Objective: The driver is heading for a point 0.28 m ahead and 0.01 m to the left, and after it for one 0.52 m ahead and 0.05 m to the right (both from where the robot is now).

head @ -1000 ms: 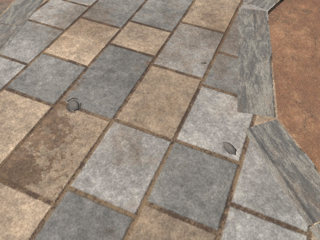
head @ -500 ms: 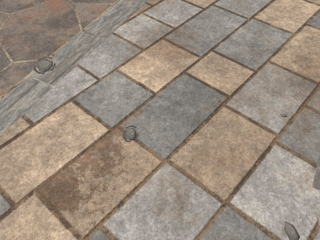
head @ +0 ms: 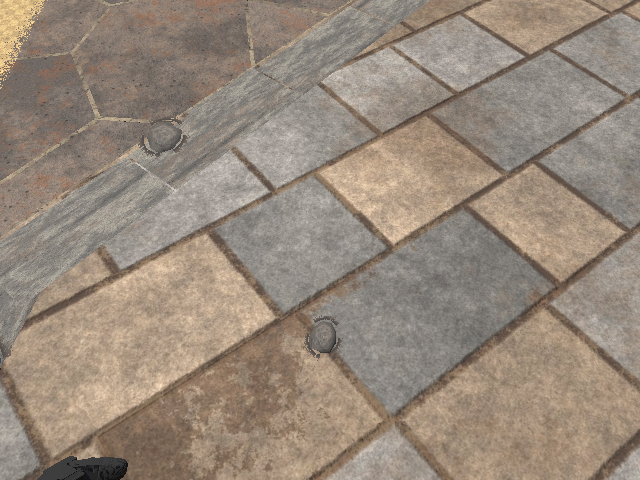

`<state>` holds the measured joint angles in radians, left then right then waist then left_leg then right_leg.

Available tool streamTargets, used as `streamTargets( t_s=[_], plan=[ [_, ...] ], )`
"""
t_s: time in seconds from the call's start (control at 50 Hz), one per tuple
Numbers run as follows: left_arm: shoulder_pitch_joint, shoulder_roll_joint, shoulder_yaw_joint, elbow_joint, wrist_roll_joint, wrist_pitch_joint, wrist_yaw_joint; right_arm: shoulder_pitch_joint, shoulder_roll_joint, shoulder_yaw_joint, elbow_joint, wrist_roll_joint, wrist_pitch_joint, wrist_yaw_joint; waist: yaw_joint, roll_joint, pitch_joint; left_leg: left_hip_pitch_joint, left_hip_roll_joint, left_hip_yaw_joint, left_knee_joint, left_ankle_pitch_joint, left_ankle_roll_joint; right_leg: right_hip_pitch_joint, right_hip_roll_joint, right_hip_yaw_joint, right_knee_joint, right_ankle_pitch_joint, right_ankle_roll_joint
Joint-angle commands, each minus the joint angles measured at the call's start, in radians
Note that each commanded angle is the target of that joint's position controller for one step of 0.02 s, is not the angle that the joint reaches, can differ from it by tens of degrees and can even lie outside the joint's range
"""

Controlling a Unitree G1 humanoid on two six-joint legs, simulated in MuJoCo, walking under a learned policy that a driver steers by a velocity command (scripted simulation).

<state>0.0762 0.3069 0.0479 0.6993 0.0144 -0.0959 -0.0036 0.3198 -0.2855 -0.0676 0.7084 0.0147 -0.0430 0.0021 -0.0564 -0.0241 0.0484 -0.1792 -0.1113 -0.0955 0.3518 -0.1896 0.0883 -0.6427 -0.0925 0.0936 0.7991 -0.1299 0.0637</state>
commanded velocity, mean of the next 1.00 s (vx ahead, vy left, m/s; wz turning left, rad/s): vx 0.36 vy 0.00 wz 0.37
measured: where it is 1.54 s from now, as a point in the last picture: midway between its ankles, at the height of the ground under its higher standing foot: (286, 473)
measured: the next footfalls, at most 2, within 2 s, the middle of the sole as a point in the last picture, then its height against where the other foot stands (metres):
right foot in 0.18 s outside the picture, level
left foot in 0.68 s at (221, 474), level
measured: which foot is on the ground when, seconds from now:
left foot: down 0.00-0.20, up 0.22-0.66, down 0.68-1.00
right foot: up 0.00-0.16, down 0.18-0.68, up 0.70-1.00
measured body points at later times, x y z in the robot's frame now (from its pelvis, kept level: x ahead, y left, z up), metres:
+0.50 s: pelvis +0.27 -0.04 +0.00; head +0.29 -0.03 +0.45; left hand +0.22 +0.25 -0.12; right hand +0.52 -0.24 -0.09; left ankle +0.33 +0.15 -0.68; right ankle +0.25 -0.16 -0.75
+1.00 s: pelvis +0.42 +0.06 -0.01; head +0.44 +0.07 +0.44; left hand +0.44 +0.35 -0.13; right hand +0.64 -0.13 -0.12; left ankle +0.44 +0.17 -0.75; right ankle +0.51 -0.07 -0.74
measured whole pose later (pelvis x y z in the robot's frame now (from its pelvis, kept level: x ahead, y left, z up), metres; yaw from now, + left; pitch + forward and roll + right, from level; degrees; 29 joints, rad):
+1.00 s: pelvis +0.42 +0.06 -0.01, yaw +20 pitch +0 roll +1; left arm 0.15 0.28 0.03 0.86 0.01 0.02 0.03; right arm 0.15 -0.24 -0.03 0.78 -0.02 -0.02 0.01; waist -0.01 -0.04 0.04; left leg -0.31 -0.06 0.03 0.45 -0.15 0.05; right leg -0.35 -0.08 0.03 0.61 -0.24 0.05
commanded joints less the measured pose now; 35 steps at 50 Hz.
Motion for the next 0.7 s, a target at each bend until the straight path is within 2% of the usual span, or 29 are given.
streamTargets(
  t_s=[0.02,0.06,0.12,0.14,0.16,0.18,0.2,0.22,0.24,0.26,0.28,0.3,0.32,0.36,0.42,0.46,0.52,0.56,0.6,0.62,0.64,0.66,0.68,0.7],
  plan=[
    [-0.078,0.044,0.004,-0.070,-0.008,-0.010,-0.008,-0.015,-0.182,-0.051,-0.064,0.006,-0.010,-0.017,-0.005,0.093,-0.044,-0.111,0.190,-0.158,-0.112,0.148,0.139,0.159,0.073,-0.051,-0.185,0.201,0.014],
    [-0.115,0.063,0.009,-0.085,-0.019,-0.016,-0.014,0.019,-0.182,-0.052,-0.048,0.012,-0.005,-0.017,-0.017,0.106,-0.042,-0.078,0.210,-0.207,-0.082,0.091,0.127,0.178,0.086,-0.030,-0.243,0.211,0.006],
    [-0.105,0.103,0.027,-0.088,-0.024,-0.028,-0.021,0.030,-0.169,-0.050,-0.040,0.012,0.002,-0.021,0.003,0.134,-0.047,0.008,0.245,-0.302,0.005,0.048,0.106,0.206,0.088,0.000,-0.300,0.118,-0.027],
    [-0.074,0.113,0.034,-0.082,-0.025,-0.033,-0.021,0.020,-0.168,-0.051,-0.042,0.010,0.005,-0.021,0.024,0.151,-0.051,0.017,0.248,-0.324,0.038,0.059,0.096,0.246,0.089,-0.006,-0.312,0.075,-0.044],
    [-0.004,0.123,0.044,-0.063,-0.024,-0.037,-0.018,0.008,-0.149,-0.046,-0.047,0.009,0.007,-0.021,0.063,0.155,-0.072,0.008,0.225,-0.320,0.093,0.079,0.076,0.340,0.090,-0.023,-0.350,0.069,-0.067],
    [0.097,0.154,0.059,-0.047,-0.011,-0.042,-0.011,0.008,-0.104,-0.029,-0.055,0.004,0.005,-0.018,0.113,0.129,-0.153,-0.037,0.173,-0.276,0.244,0.087,0.043,0.518,0.030,0.016,-0.353,0.050,-0.109],
    [0.243,0.209,0.072,-0.034,-0.003,-0.040,-0.002,0.041,-0.038,-0.006,-0.071,-0.017,0.003,-0.017,0.151,-0.024,-0.297,-0.171,0.092,-0.169,0.542,-0.151,-0.001,0.770,-0.155,0.209,-0.349,-0.008,-0.166],
    [0.296,0.267,0.086,0.005,0.002,-0.025,-0.012,0.151,-0.032,0.001,-0.108,0.027,-0.005,-0.017,0.089,-0.369,-0.355,-0.520,0.014,-0.074,0.829,-0.430,-0.047,0.976,-0.341,0.704,-0.478,-0.325,-0.322],
    [0.243,0.161,0.064,-0.022,-0.016,-0.022,-0.016,0.128,-0.141,-0.019,-0.072,0.035,-0.003,-0.022,0.111,-0.196,-0.247,-0.612,0.091,-0.104,0.937,-0.362,-0.064,0.899,-0.319,0.696,-0.527,-0.501,-0.297],
    [0.208,0.109,0.049,-0.029,-0.017,-0.015,-0.011,0.025,-0.178,-0.031,-0.083,0.024,0.003,-0.020,0.132,-0.111,-0.146,-0.625,0.122,-0.074,0.956,-0.271,-0.071,0.798,-0.275,0.514,-0.522,-0.427,-0.254],
    [0.166,0.093,0.041,-0.031,-0.007,-0.010,-0.010,-0.015,-0.163,-0.031,-0.088,0.013,0.009,-0.020,0.114,-0.044,-0.093,-0.585,0.153,-0.055,0.932,-0.205,-0.078,0.691,-0.230,0.386,-0.535,-0.275,-0.235],
    [0.142,0.067,0.034,-0.022,-0.004,-0.008,-0.008,-0.051,-0.150,-0.034,-0.097,0.000,0.010,-0.018,0.104,-0.031,-0.049,-0.565,0.179,-0.054,0.879,-0.162,-0.076,0.623,-0.184,0.286,-0.555,-0.165,-0.223],
    [0.132,0.070,0.032,-0.014,0.001,-0.010,-0.004,-0.037,-0.129,-0.033,-0.104,0.010,0.014,-0.011,0.079,-0.083,-0.043,-0.522,0.203,-0.047,0.857,-0.132,-0.079,0.574,-0.172,0.223,-0.574,-0.101,-0.222],
    [0.139,0.066,0.035,0.003,-0.008,-0.018,-0.002,-0.040,-0.094,-0.026,-0.109,0.016,0.023,-0.003,0.077,-0.093,-0.034,-0.510,0.217,-0.020,0.815,-0.111,-0.088,0.546,-0.156,0.128,-0.612,-0.020,-0.236],
    [0.154,0.106,0.049,0.030,-0.010,-0.020,0.001,-0.097,-0.068,-0.017,-0.136,0.009,0.027,0.000,0.083,-0.049,-0.019,-0.563,0.230,-0.011,0.706,-0.037,-0.104,0.565,-0.176,0.036,-0.644,0.094,-0.260],
    [0.154,0.121,0.053,0.041,-0.010,-0.015,0.002,-0.126,-0.061,-0.012,-0.142,0.009,0.023,0.009,0.090,-0.040,-0.020,-0.559,0.231,0.005,0.606,0.058,-0.105,0.588,-0.166,-0.040,-0.648,0.157,-0.253],
    [0.204,0.131,0.049,0.079,-0.023,-0.006,-0.005,-0.226,-0.019,0.009,-0.161,0.002,0.003,0.022,0.123,-0.020,0.007,-0.471,0.200,0.047,0.402,0.156,-0.087,0.564,-0.136,-0.103,-0.660,0.190,-0.249],
    [0.217,0.149,0.050,0.098,-0.032,0.006,-0.004,-0.279,-0.020,0.013,-0.175,-0.002,-0.008,0.034,0.130,-0.022,0.030,-0.425,0.173,0.091,0.298,0.180,-0.078,0.583,-0.138,-0.135,-0.631,0.329,-0.239],
    [0.239,0.171,0.054,0.121,-0.041,0.018,-0.001,-0.294,-0.039,0.006,-0.185,-0.006,-0.016,0.043,0.119,-0.047,0.008,-0.372,0.148,0.105,0.230,0.166,-0.056,0.642,-0.155,-0.143,-0.569,0.477,-0.216],
    [0.235,0.183,0.057,0.127,-0.046,0.022,0.001,-0.272,-0.058,-0.002,-0.180,-0.011,-0.017,0.044,0.097,-0.067,-0.019,-0.319,0.127,0.113,0.202,0.148,-0.039,0.665,-0.154,-0.148,-0.517,0.574,-0.200],
    [0.218,0.191,0.058,0.129,-0.052,0.026,0.005,-0.201,-0.082,-0.015,-0.159,-0.018,-0.018,0.043,0.047,-0.078,-0.066,-0.215,0.100,0.126,0.156,0.168,-0.017,0.671,-0.138,-0.163,-0.431,0.671,-0.176],
    [0.211,0.178,0.052,0.132,-0.053,0.027,0.008,-0.087,-0.120,-0.035,-0.120,-0.025,-0.016,0.035,-0.018,-0.061,-0.133,-0.034,0.078,0.137,0.096,0.267,0.011,0.629,-0.103,-0.192,-0.292,0.697,-0.144],
    [0.229,0.138,0.036,0.120,-0.030,0.021,0.010,0.005,-0.186,-0.053,-0.097,-0.033,-0.010,0.018,-0.050,-0.001,-0.217,0.190,0.167,0.054,0.129,0.593,0.043,0.487,-0.046,-0.219,-0.100,0.485,-0.093],
    [0.325,0.030,-0.005,0.099,0.016,0.012,-0.003,0.040,-0.245,-0.046,-0.100,-0.063,0.002,0.002,0.006,0.260,-0.368,0.554,0.465,-0.299,0.231,1.081,0.215,0.143,0.086,-0.208,0.282,-0.395,-0.019]
  ],
)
